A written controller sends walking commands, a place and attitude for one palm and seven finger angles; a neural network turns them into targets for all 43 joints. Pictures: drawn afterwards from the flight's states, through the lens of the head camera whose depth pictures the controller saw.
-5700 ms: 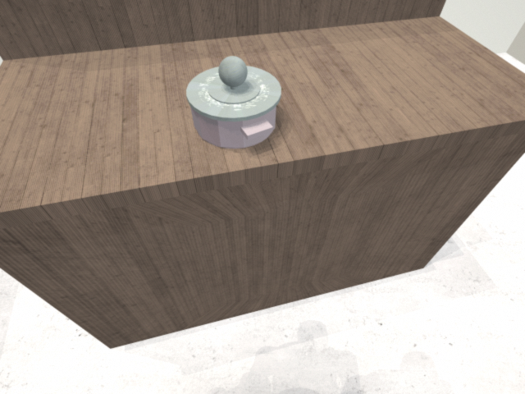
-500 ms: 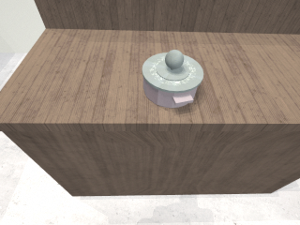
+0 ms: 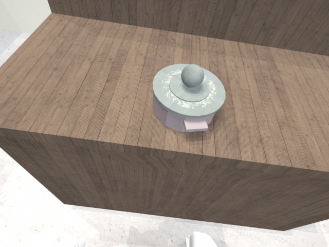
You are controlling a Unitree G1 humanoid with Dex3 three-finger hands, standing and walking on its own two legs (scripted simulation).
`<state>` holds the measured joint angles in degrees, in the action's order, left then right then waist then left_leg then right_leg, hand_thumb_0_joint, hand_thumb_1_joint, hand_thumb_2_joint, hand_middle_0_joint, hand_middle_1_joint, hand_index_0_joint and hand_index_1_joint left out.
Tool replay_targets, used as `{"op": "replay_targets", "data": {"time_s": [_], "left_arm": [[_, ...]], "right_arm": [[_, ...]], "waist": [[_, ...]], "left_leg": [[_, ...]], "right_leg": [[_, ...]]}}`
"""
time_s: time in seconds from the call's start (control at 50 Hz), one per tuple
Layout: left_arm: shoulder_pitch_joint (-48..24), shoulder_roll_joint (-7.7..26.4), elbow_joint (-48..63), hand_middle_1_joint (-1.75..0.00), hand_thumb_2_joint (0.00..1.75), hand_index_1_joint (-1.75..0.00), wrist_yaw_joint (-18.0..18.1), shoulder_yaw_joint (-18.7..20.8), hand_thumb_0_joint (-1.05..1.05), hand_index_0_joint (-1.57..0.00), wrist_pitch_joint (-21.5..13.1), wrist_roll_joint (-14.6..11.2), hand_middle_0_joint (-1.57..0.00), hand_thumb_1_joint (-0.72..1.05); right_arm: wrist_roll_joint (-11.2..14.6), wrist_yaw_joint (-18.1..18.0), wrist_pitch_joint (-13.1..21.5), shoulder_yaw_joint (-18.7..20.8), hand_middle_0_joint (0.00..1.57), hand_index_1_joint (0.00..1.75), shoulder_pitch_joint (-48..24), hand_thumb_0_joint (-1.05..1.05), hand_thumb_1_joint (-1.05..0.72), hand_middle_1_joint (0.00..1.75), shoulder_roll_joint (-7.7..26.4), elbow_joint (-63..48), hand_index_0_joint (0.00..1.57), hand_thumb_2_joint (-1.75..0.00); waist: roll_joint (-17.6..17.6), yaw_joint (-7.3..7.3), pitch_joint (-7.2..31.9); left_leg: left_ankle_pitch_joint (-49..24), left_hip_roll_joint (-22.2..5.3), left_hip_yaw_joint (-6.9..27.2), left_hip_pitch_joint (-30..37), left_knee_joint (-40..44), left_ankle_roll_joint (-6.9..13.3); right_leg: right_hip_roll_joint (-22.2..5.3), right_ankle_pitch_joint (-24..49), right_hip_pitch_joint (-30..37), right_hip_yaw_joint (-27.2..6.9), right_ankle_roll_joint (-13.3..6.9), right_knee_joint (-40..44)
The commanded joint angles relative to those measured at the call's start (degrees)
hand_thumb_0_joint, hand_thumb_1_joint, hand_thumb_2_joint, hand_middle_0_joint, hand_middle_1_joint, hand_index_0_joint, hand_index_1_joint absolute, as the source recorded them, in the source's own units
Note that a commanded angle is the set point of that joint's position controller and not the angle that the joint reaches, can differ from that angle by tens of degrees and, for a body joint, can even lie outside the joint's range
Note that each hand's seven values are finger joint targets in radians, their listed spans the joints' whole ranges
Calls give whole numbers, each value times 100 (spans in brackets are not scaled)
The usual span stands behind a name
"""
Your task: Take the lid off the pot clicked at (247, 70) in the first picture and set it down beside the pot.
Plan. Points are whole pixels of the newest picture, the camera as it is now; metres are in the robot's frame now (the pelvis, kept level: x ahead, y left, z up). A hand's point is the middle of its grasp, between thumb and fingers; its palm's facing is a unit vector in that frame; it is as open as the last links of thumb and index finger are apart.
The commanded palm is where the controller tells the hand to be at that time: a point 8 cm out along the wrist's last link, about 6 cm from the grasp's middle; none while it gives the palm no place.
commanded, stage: shuffle to correct the standing spot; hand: left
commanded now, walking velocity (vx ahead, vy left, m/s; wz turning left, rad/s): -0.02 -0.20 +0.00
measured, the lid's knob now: (192, 75) +0.46 -0.01 +0.17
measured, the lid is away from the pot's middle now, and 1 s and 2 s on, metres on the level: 0.00 0.00 0.00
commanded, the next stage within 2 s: come to a stop and stand still in 0.26 s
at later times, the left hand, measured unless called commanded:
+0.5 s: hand out of the picture +0.05 +0.06 -0.21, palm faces +0.02 -0.99 -0.11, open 7.3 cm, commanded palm none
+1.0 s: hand out of the picture +0.02 +0.01 -0.18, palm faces +0.01 -0.98 -0.18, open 7.3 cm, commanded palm none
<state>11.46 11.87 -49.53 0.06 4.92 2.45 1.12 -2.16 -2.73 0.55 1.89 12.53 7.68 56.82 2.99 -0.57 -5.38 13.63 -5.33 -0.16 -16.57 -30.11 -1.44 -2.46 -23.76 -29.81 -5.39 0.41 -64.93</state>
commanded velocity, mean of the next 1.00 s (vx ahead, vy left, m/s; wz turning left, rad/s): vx -0.03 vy -0.05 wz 0.00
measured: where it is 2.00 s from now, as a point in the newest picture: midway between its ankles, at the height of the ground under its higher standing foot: outside the picture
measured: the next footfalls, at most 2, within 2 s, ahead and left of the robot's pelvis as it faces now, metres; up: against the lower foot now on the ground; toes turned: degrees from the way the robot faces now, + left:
right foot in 0.16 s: +0.08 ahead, -0.25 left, +0.00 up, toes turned +0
left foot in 0.40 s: +0.09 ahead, -0.06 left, +0.00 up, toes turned +1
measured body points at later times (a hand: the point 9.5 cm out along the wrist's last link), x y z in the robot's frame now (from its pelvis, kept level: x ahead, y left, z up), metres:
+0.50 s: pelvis +0.01 -0.11 -0.02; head +0.04 -0.05 +0.43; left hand +0.05 +0.12 -0.20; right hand +0.08 -0.36 -0.13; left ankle +0.05 -0.06 -0.74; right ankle +0.01 -0.26 -0.69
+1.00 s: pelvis -0.01 -0.17 +0.00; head +0.00 -0.15 +0.45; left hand +0.02 +0.06 -0.16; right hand +0.01 -0.40 -0.15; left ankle +0.05 -0.06 -0.74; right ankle -0.05 -0.30 -0.74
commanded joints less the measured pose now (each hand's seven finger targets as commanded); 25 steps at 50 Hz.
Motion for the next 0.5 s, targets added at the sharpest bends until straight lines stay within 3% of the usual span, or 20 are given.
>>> {"op": "replay_targets", "data": {"time_s": [0.0, 0.04, 0.08, 0.1, 0.12, 0.14, 0.16, 0.18, 0.2, 0.24, 0.28, 0.3, 0.34, 0.36, 0.38, 0.4, 0.42, 0.44, 0.46, 0.48], "left_arm": [[391, 103, 334, -30, 90, -30, -90, -31, 0, -20, 3, -18, -20, 90], [313, 186, 394, -30, 90, -30, -127, -25, 0, -20, -58, -3, -20, 90], [583, 387, 359, -30, 90, -30, -143, 23, 0, -20, -123, -17, -20, 90], [911, 651, 279, -30, 90, -30, -124, 84, 0, -20, -161, -5, -20, 90], [1095, 1216, 214, -30, 90, -30, -66, 183, 0, -20, -186, 85, -20, 90], [1165, 1580, 269, -30, 90, -30, 3, 241, 0, -20, -125, 135, -20, 90], [1200, 1425, 345, -30, 90, -30, 28, 169, 0, -20, -84, 145, -20, 90], [996, 1302, 424, -30, 90, -30, 34, 134, 0, -20, -59, 157, -20, 90], [737, 1201, 371, -30, 90, -30, 60, 149, 0, -20, -69, 149, -20, 90], [306, 920, 470, -30, 90, -30, 99, 53, 0, -20, -20, 140, -20, 90], [339, 882, 452, -30, 90, -30, 134, 30, 0, -20, -14, 136, -20, 90], [329, 868, 423, -30, 90, -30, 149, 16, 0, -20, -17, 129, -20, 90], [328, 800, 349, -30, 90, -30, 152, -10, 0, -20, 10, 26, -20, 90], [516, 541, 332, -30, 90, -30, 143, -60, 0, -20, 15, -29, -20, 90], [800, 265, 303, -30, 90, -30, 131, -97, 0, -20, 9, -77, -20, 90], [714, 513, 317, -30, 90, -30, 175, -86, 0, -20, 68, -69, -20, 90], [779, 618, 303, -30, 90, -30, 172, -46, 0, -20, 41, -41, -20, 90], [517, 566, 165, -30, 90, -30, 163, -18, 0, -20, 19, 46, -20, 90], [498, 514, 14, -30, 90, -30, 151, -20, 0, -20, 2, 32, -20, 90], [556, 495, -81, -30, 90, -30, 131, -64, 0, -20, -10, 6, -20, 90]], "right_arm": [[-21, 32, 38, 442, 20, 30, -13, 0, -90, 30, 1470, -529, 20, -90], [-24, 44, -41, 548, 20, 30, -8, 0, -90, 30, 1613, -560, 20, -90], [-11, 43, -83, 586, 20, 30, -83, 0, -90, 30, 1616, -613, 20, -90], [2, 42, -103, 557, 20, 30, -29, 0, -90, 30, 1469, -641, 20, -90], [51, 36, -122, 475, 20, 30, 119, 0, -90, 30, 1035, -701, 20, -90], [78, 31, -149, 396, 20, 30, -3, 0, -90, 30, 794, -848, 20, -90], [91, 3, -149, 378, 20, 30, -86, 0, -90, 30, 825, -866, 20, -90], [117, 0, -158, 383, 20, 30, 63, 0, -90, 30, 741, -912, 20, -90], [99, -15, -156, 402, 20, 30, 37, 0, -90, 30, 851, -762, 20, -90], [135, -20, -147, 415, 20, 30, 123, 0, -90, 30, 1037, -641, 20, -90], [170, 8, -137, 350, 20, 30, -33, 0, -90, 30, 867, -630, 20, -90], [177, 4, -111, 307, 20, 30, 14, 0, -90, 30, 780, -596, 20, -90], [183, -7, -39, 270, 20, 30, 476, 0, -90, 30, 717, -396, 20, -90], [163, -22, 39, 282, 20, 30, 674, 0, -90, 30, 1016, -367, 20, -90], [110, -15, 81, 383, 20, 30, 730, 0, -90, 30, 1476, -440, 20, -90], [88, -25, 6, 372, 20, 30, 669, 0, -90, 30, 1664, -552, 20, -90], [57, 6, -12, 262, 20, 30, 172, 0, -90, 30, 1471, -712, 20, -90], [52, -31, 47, 201, 20, 30, -15, 0, -90, 30, 1154, -671, 20, -90], [64, -51, 73, 115, 20, 30, -217, 0, -90, 30, 960, -656, 20, -90], [89, -50, 96, 56, 20, 30, -363, 0, -90, 30, 847, -661, 20, -90]], "waist": [[-1632, 89, 410], [-1717, 155, 577], [-1512, 4, 719], [-849, -123, 910], [953, -201, 967], [2111, -393, 1087], [1622, -454, 1042], [925, -220, 1064], [1622, -131, 1147], [1792, 36, 925], [1292, 41, 737], [1046, 138, 611], [545, 353, 684], [-447, 404, 783], [-2054, 349, 853], [-1757, 417, 736], [-1536, 193, 525], [-1745, 117, 180], [-1947, 3, 17], [-1777, -62, -27]], "left_leg": [[-613, -837, 440, -213, 1268, 728], [-346, -820, 480, -146, 924, 578], [-441, -659, 379, -329, 219, 316], [-41, -333, 164, -585, -438, 120], [1337, 313, -435, -1592, -1708, -93], [2793, 694, -290, -2133, -2991, -95], [2765, 517, 85, -2115, -3650, 29], [2542, 517, -41, -2039, -3803, 78], [2481, 446, -59, -2047, -3942, 100], [2176, 414, -224, -1658, -3570, 36], [1954, 534, -406, -1166, -2593, 35], [1623, 537, -440, -809, -1949, 48], [137, 538, -423, 436, -153, 86], [-392, -155, 557, 1143, 737, 313], [-1547, -1673, 2382, 1291, 1149, 922], [-1829, -2086, 2700, 507, 1335, 1508], [-953, -1839, 2207, -125, 1473, 1636], [-872, -1336, 1931, -457, 1578, 1370], [-889, -1077, 1507, -598, 1559, 1213], [-1174, -923, 1135, -628, 1483, 1150]], "right_leg": [[17, 157, 547, 850, 186, 1549], [167, 276, 868, 1040, 232, 2284], [271, 710, 1498, 1067, 189, 3289], [198, 929, 1994, 873, 148, 3821], [-804, 1656, 2541, -335, -119, 4385], [-1666, 2601, 2545, -1570, -710, 4701], [-1623, 2782, 2386, -1403, -1148, 4583], [-1532, 2400, 2272, -1181, -1276, 4471], [-1184, 2599, 2305, -1110, -1184, 4248], [-906, 3208, 2033, -370, -1161, 3956], [-927, 3408, 1656, -378, -1189, 3946], [-988, 3387, 1369, -432, -1147, 3898], [-728, 2883, 939, -224, -802, 3461], [-341, 1722, 416, 26, -460, 2661], [340, -764, -266, 549, 2, 1451], [372, -1128, 16, 28, 6, 522], [226, -879, 334, -64, -23, 200], [292, -579, 203, 1, 24, 116], [212, -339, 274, -1, 70, 178], [167, -269, 476, 62, 79, 431]]}}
